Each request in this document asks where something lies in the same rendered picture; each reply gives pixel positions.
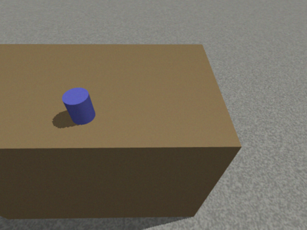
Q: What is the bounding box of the can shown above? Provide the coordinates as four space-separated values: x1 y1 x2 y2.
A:
62 88 95 125

